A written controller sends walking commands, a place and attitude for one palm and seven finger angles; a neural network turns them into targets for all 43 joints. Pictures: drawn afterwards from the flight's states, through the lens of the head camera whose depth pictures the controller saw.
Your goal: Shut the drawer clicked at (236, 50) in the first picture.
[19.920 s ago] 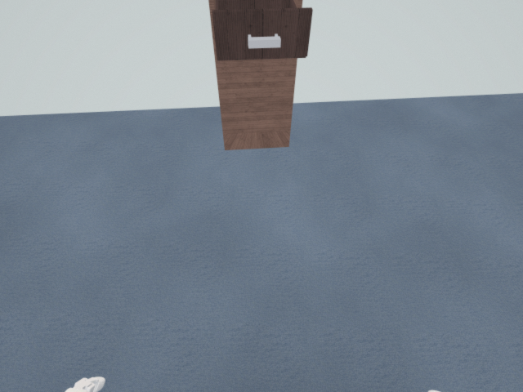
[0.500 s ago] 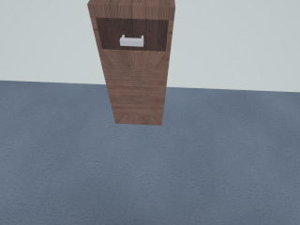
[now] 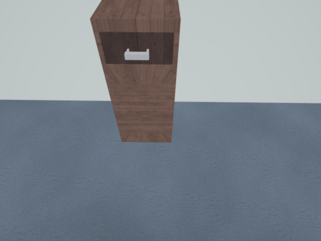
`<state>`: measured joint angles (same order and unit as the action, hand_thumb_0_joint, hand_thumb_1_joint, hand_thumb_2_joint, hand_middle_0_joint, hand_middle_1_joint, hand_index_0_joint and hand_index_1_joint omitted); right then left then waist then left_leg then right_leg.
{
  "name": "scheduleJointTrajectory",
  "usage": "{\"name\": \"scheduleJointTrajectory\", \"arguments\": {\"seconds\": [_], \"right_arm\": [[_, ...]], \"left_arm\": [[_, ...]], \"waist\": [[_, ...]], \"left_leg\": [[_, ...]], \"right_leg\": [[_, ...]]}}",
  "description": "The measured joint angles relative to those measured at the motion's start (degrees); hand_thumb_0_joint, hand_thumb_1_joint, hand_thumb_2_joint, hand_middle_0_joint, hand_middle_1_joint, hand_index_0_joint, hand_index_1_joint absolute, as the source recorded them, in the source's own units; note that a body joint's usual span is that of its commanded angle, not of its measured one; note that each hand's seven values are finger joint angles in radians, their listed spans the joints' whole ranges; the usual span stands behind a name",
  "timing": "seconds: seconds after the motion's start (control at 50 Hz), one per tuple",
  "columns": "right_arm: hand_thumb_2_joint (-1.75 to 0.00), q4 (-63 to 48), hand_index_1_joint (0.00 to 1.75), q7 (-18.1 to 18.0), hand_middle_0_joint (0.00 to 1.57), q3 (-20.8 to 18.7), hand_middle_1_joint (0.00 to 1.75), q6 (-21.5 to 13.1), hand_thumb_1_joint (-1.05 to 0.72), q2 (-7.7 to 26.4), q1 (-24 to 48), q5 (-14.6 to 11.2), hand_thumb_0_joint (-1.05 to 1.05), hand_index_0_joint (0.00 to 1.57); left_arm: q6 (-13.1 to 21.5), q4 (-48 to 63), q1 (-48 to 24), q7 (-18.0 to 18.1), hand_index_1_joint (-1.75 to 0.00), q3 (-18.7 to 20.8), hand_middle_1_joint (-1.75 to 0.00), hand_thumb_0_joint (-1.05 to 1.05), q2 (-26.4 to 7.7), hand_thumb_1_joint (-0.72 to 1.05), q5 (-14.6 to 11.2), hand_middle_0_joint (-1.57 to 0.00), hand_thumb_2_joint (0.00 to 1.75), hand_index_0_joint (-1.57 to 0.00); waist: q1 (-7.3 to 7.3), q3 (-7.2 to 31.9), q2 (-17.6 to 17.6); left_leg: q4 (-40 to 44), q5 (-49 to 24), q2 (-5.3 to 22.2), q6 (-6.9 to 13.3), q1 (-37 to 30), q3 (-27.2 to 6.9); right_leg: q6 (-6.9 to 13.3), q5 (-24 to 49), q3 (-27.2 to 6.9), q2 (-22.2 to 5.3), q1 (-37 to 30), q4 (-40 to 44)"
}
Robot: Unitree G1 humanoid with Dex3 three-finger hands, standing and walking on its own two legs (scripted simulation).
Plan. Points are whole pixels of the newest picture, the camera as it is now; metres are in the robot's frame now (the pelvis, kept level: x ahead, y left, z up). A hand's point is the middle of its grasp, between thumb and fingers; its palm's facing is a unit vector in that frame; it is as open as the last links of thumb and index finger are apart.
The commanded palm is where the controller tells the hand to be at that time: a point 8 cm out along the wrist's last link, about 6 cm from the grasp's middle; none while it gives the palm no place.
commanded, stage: let the arm hang, fingers relaxed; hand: left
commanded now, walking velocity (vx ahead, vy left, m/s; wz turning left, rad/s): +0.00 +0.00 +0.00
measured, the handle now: (137, 53) +0.89 +0.16 +0.00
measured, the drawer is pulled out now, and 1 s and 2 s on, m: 0.00 0.00 0.00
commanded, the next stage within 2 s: look to check the result in 0.10 s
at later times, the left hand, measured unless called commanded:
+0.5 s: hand out of the picture +0.00 +0.16 -0.18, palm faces +0.05 -0.98 -0.18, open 7.4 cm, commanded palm none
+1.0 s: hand out of the picture +0.03 +0.18 -0.17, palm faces +0.03 -0.97 -0.22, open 7.4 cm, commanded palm none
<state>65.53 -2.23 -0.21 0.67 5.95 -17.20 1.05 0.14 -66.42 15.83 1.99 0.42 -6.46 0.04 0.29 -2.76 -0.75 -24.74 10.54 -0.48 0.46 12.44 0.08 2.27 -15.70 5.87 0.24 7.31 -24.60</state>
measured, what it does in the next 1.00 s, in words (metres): stands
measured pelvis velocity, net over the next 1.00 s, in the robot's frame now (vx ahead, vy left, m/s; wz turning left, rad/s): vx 0.02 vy -0.01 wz -0.01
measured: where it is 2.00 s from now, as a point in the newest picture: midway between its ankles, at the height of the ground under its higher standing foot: outside the picture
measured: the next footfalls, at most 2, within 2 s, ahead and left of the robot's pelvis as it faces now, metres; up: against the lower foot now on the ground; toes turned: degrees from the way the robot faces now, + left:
none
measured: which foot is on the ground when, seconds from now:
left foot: down 0.00-1.00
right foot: down 0.00-1.00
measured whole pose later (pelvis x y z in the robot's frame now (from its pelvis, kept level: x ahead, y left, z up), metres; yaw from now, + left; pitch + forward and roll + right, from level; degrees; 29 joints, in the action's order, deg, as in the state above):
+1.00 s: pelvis +0.02 -0.01 +0.00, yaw -1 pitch -1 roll +0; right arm 65.7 -2.2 -0.3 0.2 9.3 -13.6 0.8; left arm 0.7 -65.9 13.5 1.8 0.8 -9.3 0.0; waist 0.1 -3.6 -0.9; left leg -22.6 11.5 -0.1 0.0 9.6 0.5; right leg 2.5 -16.1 5.4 0.7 4.4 -21.7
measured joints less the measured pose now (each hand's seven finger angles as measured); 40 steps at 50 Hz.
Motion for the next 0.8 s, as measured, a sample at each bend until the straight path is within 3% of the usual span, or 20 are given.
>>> {"name": "scheduleJointTrajectory", "arguments": {"seconds": [0.8], "right_arm": [[-0.9, 0.19, 0.3, -0.03, 0.2, -0.06, 0.29, -0.45, -0.91, 2.44, 2.75, -0.2, 0.01, 0.2]], "left_arm": [[0.5, 0.41, -1.63, -0.09, -0.3, 0.27, -0.3, 0.01, -1.87, 0.91, -0.04, -0.2, 0.9, -0.2]], "waist": [[-0.19, -0.78, -0.02]], "left_leg": [[1.54, 0.95, 0.2, -0.32, -2.23, 0.23]], "right_leg": [[0.09, -0.45, -0.32, 0.3, -2.45, 2.28]]}}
